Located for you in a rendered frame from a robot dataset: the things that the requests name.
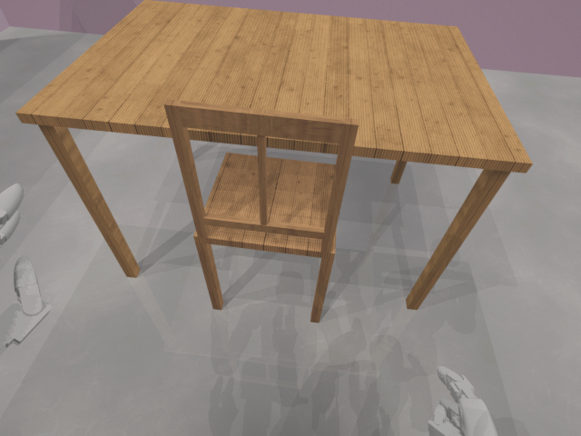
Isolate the right robot hand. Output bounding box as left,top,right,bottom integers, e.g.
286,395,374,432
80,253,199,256
428,366,497,436

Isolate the left robot hand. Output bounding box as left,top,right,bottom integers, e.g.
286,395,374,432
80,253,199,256
0,183,51,355

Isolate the table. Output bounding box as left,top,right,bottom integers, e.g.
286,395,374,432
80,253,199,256
16,0,533,310

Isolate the chair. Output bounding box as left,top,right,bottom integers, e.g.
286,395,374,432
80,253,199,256
164,99,359,323

